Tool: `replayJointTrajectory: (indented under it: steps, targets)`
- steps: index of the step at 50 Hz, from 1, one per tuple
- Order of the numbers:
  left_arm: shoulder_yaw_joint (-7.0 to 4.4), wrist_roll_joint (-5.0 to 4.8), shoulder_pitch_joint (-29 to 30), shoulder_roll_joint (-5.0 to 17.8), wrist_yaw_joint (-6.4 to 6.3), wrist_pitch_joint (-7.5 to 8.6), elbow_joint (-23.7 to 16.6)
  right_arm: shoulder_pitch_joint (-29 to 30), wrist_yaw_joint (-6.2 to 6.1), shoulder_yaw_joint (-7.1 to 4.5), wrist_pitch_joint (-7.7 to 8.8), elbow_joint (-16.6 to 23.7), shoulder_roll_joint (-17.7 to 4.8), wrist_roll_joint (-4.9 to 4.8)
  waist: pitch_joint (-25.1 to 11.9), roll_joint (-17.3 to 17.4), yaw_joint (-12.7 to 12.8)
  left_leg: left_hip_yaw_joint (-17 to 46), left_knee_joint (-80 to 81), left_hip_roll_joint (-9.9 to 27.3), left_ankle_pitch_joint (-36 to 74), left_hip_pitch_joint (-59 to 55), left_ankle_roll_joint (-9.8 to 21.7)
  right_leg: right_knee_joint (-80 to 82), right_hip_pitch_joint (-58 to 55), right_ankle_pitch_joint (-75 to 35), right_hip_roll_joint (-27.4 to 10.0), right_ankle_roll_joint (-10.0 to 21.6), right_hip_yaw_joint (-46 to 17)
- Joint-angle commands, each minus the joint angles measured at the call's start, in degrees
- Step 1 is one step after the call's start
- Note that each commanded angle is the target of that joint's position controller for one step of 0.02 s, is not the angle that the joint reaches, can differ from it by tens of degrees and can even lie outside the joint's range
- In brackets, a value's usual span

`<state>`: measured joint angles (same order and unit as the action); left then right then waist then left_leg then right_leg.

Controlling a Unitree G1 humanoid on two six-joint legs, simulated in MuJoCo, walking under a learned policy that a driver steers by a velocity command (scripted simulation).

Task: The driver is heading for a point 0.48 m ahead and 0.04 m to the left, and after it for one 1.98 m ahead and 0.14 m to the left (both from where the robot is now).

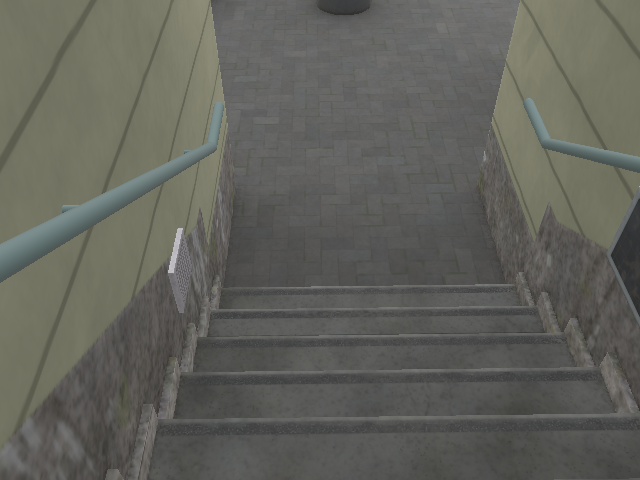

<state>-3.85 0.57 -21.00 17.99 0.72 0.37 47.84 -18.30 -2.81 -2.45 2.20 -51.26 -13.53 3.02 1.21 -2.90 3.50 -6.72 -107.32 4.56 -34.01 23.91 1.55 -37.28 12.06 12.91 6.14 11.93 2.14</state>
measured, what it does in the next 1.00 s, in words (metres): goes down, turning left: left foot 0.17 m lower, then right foot 0.17 m lower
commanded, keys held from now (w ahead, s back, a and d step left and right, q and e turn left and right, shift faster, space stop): w+e+shift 0.06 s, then w+shift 0.08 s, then w+q+shift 0.66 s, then w+shift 0.12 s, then w+e+shift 0.08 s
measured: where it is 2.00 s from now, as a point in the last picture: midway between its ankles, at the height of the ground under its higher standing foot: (321, 332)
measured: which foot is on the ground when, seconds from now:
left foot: up 0.00-0.26, down 0.28-0.62, up 0.64-0.98, down 1.00-1.00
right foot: down 0.00-0.26, up 0.28-0.60, down 0.62-1.00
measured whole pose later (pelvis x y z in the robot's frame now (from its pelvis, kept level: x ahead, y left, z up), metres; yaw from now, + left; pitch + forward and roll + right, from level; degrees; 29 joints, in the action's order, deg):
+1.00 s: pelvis +0.79 +0.07 -0.49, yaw +17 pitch -2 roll -2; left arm -2.4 2.0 -31.8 14.9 -2.0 5.6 63.1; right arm -7.2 1.0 -4.5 0.8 -51.3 -18.6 2.4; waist 2.1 2.8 3.5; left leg -5.1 -32.9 -0.5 18.5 21.6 9.2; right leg -78.4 4.7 43.8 -4.1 1.1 9.7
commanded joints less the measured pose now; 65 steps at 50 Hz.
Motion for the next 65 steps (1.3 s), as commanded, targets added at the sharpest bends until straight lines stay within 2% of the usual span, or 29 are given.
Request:
replayJointTrajectory:
  steps: [1, 2, 4, 6, 9, 11, 13, 14, 15, 18, 19, 22, 24, 28, 31, 33, 35, 38, 41, 44, 47, 50, 51, 54, 55, 56, 58, 63, 65]
  targets:
    - [-1.06, -1.69, -11.5, 7.8, -0.63, 2.3, 0.9, 1.6, 0.4, -2.02, 2.18, 8.0, -8.8, 2.71, 2.2, 4.7, -2.7, 10.2, 11.5, 0.3, 12.5, 35.3, 1.0, -1.6, -17.9, -48.5, -13.2, 2.9, -24.7]
    - [-0.35, -2.01, -5.5, 6.8, -1.86, 2.25, -0.1, 5.1, 1.17, -1.71, 1.66, 6.8, -8.5, 2.95, 1.1, 11.5, -4.6, 9.0, 26.8, -0.2, 17.4, 24.7, -1.9, 5.7, -4.7, -37.4, -8.0, 3.1, -22.8]
    - [-1.1, 0.68, -4.7, 10.1, -2.56, 3.28, 2.0, 7.1, 0.72, -0.86, 1.96, 7.9, -7.1, 2.28, 3.5, -0.7, -5.5, 11.0, 37.7, 0.2, 18.5, 19.3, -5.9, 5.7, 4.8, -45.0, -17.4, 12.7, -40.9]
    - [0.17, 0.13, -6.5, 4.1, -1.78, 5.19, 3.2, 12.1, 1.4, -2.05, 3.05, 6.0, -10.5, 0.4, 3.3, 8.2, -2.8, 13.7, 51.9, 2.2, 45.4, 20.7, -3.8, -2.7, 3.6, -20.1, -12.0, 8.6, -35.2]
    - [1.58, -1.48, -3.6, 1.1, -1.92, 5.58, 4.8, 11.5, 4.26, 0.92, 3.0, 5.5, -2.5, -1.61, 3.2, 1.2, -0.9, 2.3, 67.7, -5.5, 68.3, -16.0, -1.9, -7.2, 27.0, -6.4, -0.7, -0.9, -19.7]
    - [1.35, -0.32, 0.6, 1.5, -2.18, 5.34, 5.6, -4.9, 3.01, -0.05, 2.14, 0.3, -4.0, -2.47, -0.8, -5.3, -7.6, 0.9, 59.1, -7.7, 63.7, -24.8, 1.5, -23.5, 24.7, -19.6, -0.9, -2.6, -16.4]
    - [0.67, 1.39, 9.6, 4.2, -1.52, 5.09, 5.2, -35.8, 0.98, -2.55, 1.22, -9.3, -9.0, -1.36, -3.7, 6.4, -25.1, 0.3, 69.0, -6.8, 49.2, -44.8, 7.6, -62.0, 31.2, -43.4, -2.5, -5.0, -8.4]
    - [0.37, 1.08, 17.6, 1.5, -2.38, 4.62, 4.5, -42.3, 2.02, -2.77, 1.27, -11.2, -8.3, -2.69, 4.6, 18.4, -33.1, 10.6, 85.8, 2.5, 52.3, -42.9, 14.3, -101.1, 43.5, 10.5, 9.8, -5.8, -1.5]
    - [2.96, -0.3, 11.9, -7.2, -3.56, 5.87, -2.5, -32.1, 3.48, 0.03, 1.98, -10.0, -4.7, -2.19, 4.9, 20.1, -15.2, 23.1, 66.3, 9.4, 85.5, -45.0, 11.6, -95.2, 57.4, 29.2, 10.3, -3.3, -11.7]
    - [2.39, 5.22, 3.1, -3.2, -2.75, 3.41, 3.0, -13.3, 3.95, 1.23, 3.21, -5.4, -2.6, -2.82, 6.3, -8.0, -0.4, 29.4, 73.9, 4.9, 31.0, -18.0, 13.9, -58.9, 50.7, 18.2, -5.0, -4.1, -8.1]
    - [3.36, 6.78, 8.3, -5.7, -2.39, 3.24, -1.9, -9.3, 2.44, 0.07, 4.47, -4.6, -7.4, -1.86, 7.7, 9.0, 2.1, 47.6, 75.5, 11.6, 28.1, -8.3, 20.9, -49.0, 50.2, 14.8, -7.5, -8.1, -10.4]
    - [2.79, 3.08, 14.8, -2.1, -0.21, 2.4, 0.2, -8.4, 0.24, -1.11, 3.96, -3.6, -11.3, -1.46, 7.4, 3.3, -0.1, 38.0, 78.3, 4.9, 27.6, 23.4, 18.6, -32.7, 10.4, -14.9, -5.4, -14.2, -1.5]
    - [2.99, 1.55, 14.5, -1.9, 0.74, 4.4, -1.3, -7.6, 0.43, 1.15, 4.9, -3.8, -2.8, -4.33, 6.9, -0.2, -0.1, 28.9, 65.9, -6.3, 13.0, 23.5, 12.8, -9.3, 4.5, -48.2, -5.7, -11.6, -3.8]
    - [3.52, 0.12, 18.4, -5.7, -0.63, 4.04, -5.4, -16.6, 2.5, -0.09, 1.26, -6.2, -4.4, -2.07, 4.6, 8.2, -10.1, 28.2, 53.2, -7.8, 25.2, 4.0, 12.4, 9.3, -1.4, -28.6, -2.0, -12.0, -1.5]
    - [0.08, 0.94, -4.9, 1.6, -2.48, 3.86, 1.4, -15.5, 1.25, -0.73, -1.54, -7.0, -6.9, -1.27, 0.5, 0.8, 1.5, 23.0, 12.2, -9.4, 26.6, 12.1, 12.3, 21.0, -25.5, -24.8, -10.2, -8.6, -7.6]
    - [0.35, 1.24, -11.0, 2.5, -0.5, 3.53, 1.5, -16.1, 0.12, 0.24, 0.08, 0.0, -1.9, -5.44, -14.2, -4.3, -0.1, 13.9, -13.7, -7.2, -11.1, 41.6, 10.9, -9.5, -51.0, -55.7, -29.6, -4.6, -17.5]
    - [-1.55, 1.25, -8.2, 2.6, -0.47, 5.55, 2.1, -6.1, 0.23, -1.03, -0.44, 1.8, -5.0, -1.74, -10.5, -2.0, 1.6, 14.4, -4.4, -0.4, 4.4, 45.9, 8.2, 6.6, -33.7, 3.5, -33.6, 6.6, -32.7]
    - [1.27, 1.62, -5.3, -3.8, -1.2, 7.78, 4.2, 2.9, 1.68, -2.55, -3.09, 3.0, -2.4, -1.12, 10.1, 7.5, -5.1, 16.8, 27.4, 2.4, 22.4, 33.0, 3.3, 6.3, 6.4, -16.1, -27.1, -1.9, -16.0]
    - [0.09, 0.52, 1.1, 2.1, -1.98, 7.31, 4.6, -4.1, 4.4, -1.88, -2.5, -0.2, -0.9, 0.18, 3.7, -6.2, -9.2, 4.4, 36.2, -3.2, 43.3, 7.5, 3.7, 5.0, 20.4, -9.9, -21.8, -5.1, -6.9]
    - [1.15, -0.54, 3.6, -1.5, -1.2, 9.98, 7.1, 3.2, 7.16, -1.23, -0.99, 1.3, 0.4, -1.99, 5.7, 2.1, -8.6, 4.7, 64.7, -4.4, 80.5, -10.4, 5.9, 0.3, 26.8, 11.2, -14.1, -9.4, 5.1]
    - [1.02, 1.14, -1.4, 0.7, -2.37, 6.76, 10.4, 1.5, 4.96, -1.67, -2.63, -2.2, -3.4, -0.8, 5.4, -1.7, -6.2, -3.9, 65.8, -7.5, 67.1, -17.2, 6.8, -16.5, 15.3, -13.5, -16.5, -6.9, 6.1]
    - [0.11, 1.95, -1.1, 6.0, -3.49, 4.95, 11.9, -19.5, 2.3, -4.48, -2.21, -8.8, -12.5, 0.49, 0.6, 6.4, -19.6, 8.2, 85.4, -1.6, 53.1, -40.2, 12.2, -71.2, 20.6, -5.1, -8.9, -6.8, 0.3]
    - [0.92, 0.09, -6.9, 0.4, -3.11, 6.09, 9.3, -21.8, 2.11, -4.81, -0.76, -9.0, -17.8, 1.22, -5.4, 16.3, -14.3, 16.3, 64.3, 8.8, 69.8, -55.6, 13.1, -79.8, 40.4, 35.3, -3.4, -6.9, -9.7]
    - [-0.42, 2.39, -9.7, 3.0, -2.3, 5.38, 9.8, -7.3, 2.23, -2.61, 1.12, -4.4, -9.9, -0.79, -0.9, -1.7, -5.2, 21.3, 72.9, 14.2, 49.2, -33.8, 8.1, -48.6, 42.1, 9.3, -9.5, -5.5, -13.0]
    - [-0.26, 4.93, -7.3, 1.8, -2.8, 4.05, 8.2, -7.1, 1.92, -3.08, 1.96, -5.4, -11.0, -2.54, -0.2, 11.8, -4.7, 32.1, 70.9, 21.7, 42.3, -24.4, 15.4, -51.2, 42.0, 13.3, -11.4, -7.1, -11.9]
    - [-0.81, 4.65, -2.0, 2.9, -2.3, 2.89, 6.8, -4.9, 2.05, -1.45, 3.26, -5.8, -6.4, -2.99, 5.8, 0.8, -3.9, 25.3, 75.1, 17.3, 43.9, -10.6, 14.1, -34.7, 34.7, 2.6, -12.3, -9.7, -14.3]
    - [0.66, 3.03, -2.6, -1.5, -1.75, 0.45, 7.4, -3.5, 1.99, -2.3, 4.32, -5.7, -10.0, -0.9, 4.7, 3.7, -2.3, 19.1, 77.3, 14.7, 47.7, -3.6, 12.0, -34.8, 26.0, -6.8, -10.1, -9.8, -8.5]
    - [0.64, -0.22, -2.4, -4.0, 1.88, 1.51, 7.4, 6.0, 0.52, -0.58, 5.99, -4.5, -3.6, -3.33, 4.6, 10.4, 3.1, -5.2, 62.1, 1.2, 19.4, 18.3, 1.9, -8.6, -10.6, -54.3, -3.3, -6.9, 6.3]
    - [-1.02, 2.62, -17.7, -0.4, -0.3, -0.43, 13.3, 8.4, 0.73, -1.17, 4.75, -3.9, -7.0, -3.41, -1.5, 8.8, 8.4, -6.9, 41.4, 3.8, 50.6, 8.5, 0.6, -14.5, -18.1, -38.5, 0.2, -3.9, 10.1]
